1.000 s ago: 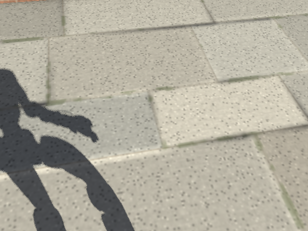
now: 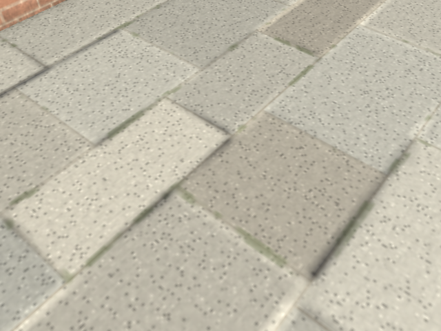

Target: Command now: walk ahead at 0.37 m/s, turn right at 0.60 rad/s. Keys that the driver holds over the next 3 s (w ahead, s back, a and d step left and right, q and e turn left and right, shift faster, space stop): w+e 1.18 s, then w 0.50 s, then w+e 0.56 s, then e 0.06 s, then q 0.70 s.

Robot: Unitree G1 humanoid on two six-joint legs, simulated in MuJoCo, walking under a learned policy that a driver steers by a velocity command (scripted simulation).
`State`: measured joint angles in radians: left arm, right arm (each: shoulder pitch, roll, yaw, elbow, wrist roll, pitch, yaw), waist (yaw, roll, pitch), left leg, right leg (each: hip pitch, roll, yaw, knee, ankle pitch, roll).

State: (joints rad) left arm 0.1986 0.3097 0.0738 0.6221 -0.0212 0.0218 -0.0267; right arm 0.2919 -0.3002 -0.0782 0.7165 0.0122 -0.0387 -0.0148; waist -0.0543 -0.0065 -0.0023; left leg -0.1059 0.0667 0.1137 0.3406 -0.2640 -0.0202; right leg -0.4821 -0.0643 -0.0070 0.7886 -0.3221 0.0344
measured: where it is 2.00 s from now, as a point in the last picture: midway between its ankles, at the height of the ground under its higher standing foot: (382, 203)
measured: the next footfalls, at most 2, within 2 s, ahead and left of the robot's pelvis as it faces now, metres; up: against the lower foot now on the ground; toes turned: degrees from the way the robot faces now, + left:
right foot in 0.10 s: +0.09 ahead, -0.14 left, +0.00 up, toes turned -6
left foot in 0.56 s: +0.49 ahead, -0.03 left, +0.00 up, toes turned -23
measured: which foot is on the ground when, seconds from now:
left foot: down 0.00-0.08, up 0.10-0.54, down 0.56-1.00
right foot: up 0.00-0.08, down 0.10-0.58, up 0.60-1.00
